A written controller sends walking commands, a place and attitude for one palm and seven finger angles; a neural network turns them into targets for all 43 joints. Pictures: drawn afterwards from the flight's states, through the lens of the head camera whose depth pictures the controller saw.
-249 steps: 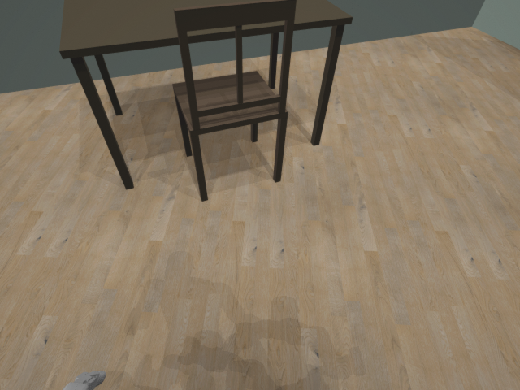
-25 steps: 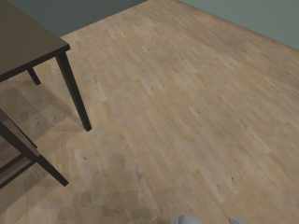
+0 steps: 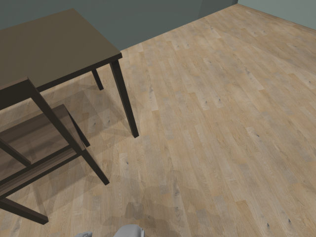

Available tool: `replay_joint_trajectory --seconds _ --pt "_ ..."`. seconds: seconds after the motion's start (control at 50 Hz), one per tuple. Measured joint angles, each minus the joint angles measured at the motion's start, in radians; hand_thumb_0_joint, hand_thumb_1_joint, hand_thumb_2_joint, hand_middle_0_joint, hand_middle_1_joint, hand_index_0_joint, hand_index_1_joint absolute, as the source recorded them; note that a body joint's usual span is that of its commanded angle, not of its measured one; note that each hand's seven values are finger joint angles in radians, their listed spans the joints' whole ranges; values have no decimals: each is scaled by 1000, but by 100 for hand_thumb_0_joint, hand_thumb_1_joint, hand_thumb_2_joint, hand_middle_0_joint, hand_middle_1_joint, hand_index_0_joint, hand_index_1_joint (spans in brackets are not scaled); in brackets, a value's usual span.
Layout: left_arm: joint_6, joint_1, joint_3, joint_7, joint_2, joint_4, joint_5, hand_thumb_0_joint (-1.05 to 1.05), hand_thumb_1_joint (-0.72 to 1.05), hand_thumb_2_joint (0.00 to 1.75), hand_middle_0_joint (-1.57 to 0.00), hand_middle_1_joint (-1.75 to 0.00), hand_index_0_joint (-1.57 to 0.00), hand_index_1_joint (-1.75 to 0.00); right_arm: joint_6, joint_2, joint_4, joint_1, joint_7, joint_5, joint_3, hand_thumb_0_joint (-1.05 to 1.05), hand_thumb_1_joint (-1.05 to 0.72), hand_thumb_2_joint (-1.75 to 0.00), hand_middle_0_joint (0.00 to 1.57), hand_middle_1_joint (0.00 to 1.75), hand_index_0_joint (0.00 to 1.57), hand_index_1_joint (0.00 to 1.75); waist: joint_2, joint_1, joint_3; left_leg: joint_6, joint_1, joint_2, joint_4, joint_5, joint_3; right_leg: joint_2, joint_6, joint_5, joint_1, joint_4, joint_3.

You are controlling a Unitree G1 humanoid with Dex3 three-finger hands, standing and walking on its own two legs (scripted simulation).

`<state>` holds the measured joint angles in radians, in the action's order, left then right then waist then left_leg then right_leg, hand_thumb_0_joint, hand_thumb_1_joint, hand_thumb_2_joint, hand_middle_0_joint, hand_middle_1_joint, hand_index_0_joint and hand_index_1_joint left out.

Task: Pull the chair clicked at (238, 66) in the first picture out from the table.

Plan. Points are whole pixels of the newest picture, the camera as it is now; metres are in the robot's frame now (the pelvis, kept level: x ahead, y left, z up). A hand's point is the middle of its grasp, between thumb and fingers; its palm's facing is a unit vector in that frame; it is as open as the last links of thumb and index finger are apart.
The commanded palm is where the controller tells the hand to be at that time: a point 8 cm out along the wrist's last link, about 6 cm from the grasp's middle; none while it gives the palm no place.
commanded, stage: turn to face it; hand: left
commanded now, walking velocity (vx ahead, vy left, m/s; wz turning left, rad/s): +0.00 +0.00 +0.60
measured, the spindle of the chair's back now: (4, 146) +0.44 +0.60 -0.09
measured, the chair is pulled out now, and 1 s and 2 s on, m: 0.00 0.00 0.00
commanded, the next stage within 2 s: take the last steps up to it in 0.88 s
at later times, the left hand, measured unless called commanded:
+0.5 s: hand out of the picture +0.00 +0.29 -0.17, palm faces +0.33 -0.91 -0.24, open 7.3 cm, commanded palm none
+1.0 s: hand out of the picture -0.01 +0.22 -0.15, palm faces +0.49 -0.83 -0.27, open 7.3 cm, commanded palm none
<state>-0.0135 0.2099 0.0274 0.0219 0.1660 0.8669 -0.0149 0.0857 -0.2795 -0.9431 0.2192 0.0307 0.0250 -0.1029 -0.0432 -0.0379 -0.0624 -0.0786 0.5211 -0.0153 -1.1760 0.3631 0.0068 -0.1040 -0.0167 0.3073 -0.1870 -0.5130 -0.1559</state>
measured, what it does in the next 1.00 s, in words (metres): steps on the spot, turning left: left foot, then right foot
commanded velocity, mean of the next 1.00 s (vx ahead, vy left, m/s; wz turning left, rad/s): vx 0.01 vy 0.00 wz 0.43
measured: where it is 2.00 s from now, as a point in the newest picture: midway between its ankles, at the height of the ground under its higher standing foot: outside the picture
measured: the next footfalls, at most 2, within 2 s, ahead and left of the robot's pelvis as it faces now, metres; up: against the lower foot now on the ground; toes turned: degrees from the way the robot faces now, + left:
left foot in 0.26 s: +0.01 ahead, +0.15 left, +0.00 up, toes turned +17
right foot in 0.78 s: +0.08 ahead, -0.06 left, +0.00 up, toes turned +22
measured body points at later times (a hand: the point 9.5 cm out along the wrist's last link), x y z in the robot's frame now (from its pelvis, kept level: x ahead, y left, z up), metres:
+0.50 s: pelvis -0.01 +0.06 +0.00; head +0.02 +0.09 +0.45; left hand -0.02 +0.34 -0.15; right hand +0.17 -0.16 -0.12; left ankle -0.03 +0.14 -0.74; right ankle +0.02 -0.11 -0.66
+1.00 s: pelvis +0.00 +0.01 +0.00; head +0.03 -0.01 +0.45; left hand -0.04 +0.26 -0.12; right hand +0.16 -0.20 -0.16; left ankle -0.09 +0.13 -0.66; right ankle +0.04 -0.08 -0.74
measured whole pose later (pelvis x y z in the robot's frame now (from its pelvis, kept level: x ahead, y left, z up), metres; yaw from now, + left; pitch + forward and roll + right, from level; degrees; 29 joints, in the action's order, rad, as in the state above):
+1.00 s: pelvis +0.00 +0.01 +0.00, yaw +30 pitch -1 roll +2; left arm -0.01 0.21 0.02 0.02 0.16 0.90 -0.02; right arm 0.08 -0.25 -0.99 0.24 0.01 0.02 -0.08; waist -0.04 -0.03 -0.06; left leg -0.05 0.44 0.00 -1.08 0.40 0.03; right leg -0.07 -0.02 0.28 -0.18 -0.49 -0.12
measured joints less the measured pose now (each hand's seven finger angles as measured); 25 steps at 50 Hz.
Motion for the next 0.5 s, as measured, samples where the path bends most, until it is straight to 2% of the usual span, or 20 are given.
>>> replay_joint_trajectory --seconds 0.14,0.22,0.26,0.28,0.32,0.38,0.42,0.5 --pt "-1 32 4 -4 16 17 -9 0 91 90 -20 -30 -21 -30 8 3 -5 -54 1 -4 14 1 -91 -90 20 30 20 30 35 33 -25 -2 -91 -36 208 53 -47 -45 15 20 -2 -27 -86" --pt "-11 50 18 -7 48 33 -11 0 91 90 -20 -30 -21 -30 -10 12 17 -92 1 -8 28 1 -91 -90 20 30 20 30 61 57 -34 22 -177 -27 410 53 -96 -75 40 49 -23 -83 -132" --pt "-17 66 28 -9 69 39 -5 0 91 90 -20 -30 -21 -30 -27 12 37 -102 3 -7 35 1 -91 -90 20 30 20 30 73 62 -27 51 -238 -15 553 -33 -113 -96 59 82 -50 -153 -151" --pt "-25 66 36 -11 85 46 0 0 91 90 -20 -30 -21 -30 -39 20 44 -111 1 -5 35 1 -91 -90 20 30 20 30 94 64 -30 79 -230 0 548 -32 -114 -107 73 129 -84 -231 -119" --pt "-51 57 45 -7 108 60 1 0 91 90 -20 -30 -21 -30 -57 32 55 -119 -3 -8 45 1 -91 -90 20 30 20 30 113 71 -34 116 -221 13 522 -11 -106 -77 87 239 -163 -418 -19" --pt "-66 41 52 -6 117 71 2 1 91 90 -20 -29 -20 -30 -65 41 63 -107 -18 -6 54 0 -90 -90 20 30 20 30 101 65 -22 128 -240 16 567 -31 -77 -32 99 222 -248 -591 55" --pt "-62 24 52 -11 114 64 3 1 91 90 -20 -29 -20 -30 -63 42 61 -97 -24 -5 57 0 -90 -90 20 30 21 30 88 60 -18 132 -260 22 612 -59 -56 -20 105 168 -278 -620 86" --pt "-50 -12 48 -14 107 37 3 1 91 90 -20 -29 -20 -30 -58 49 52 -73 -25 -4 62 0 -90 -90 20 30 21 30 73 49 -10 140 -283 42 681 -104 -16 -9 112 100 -294 -570 130"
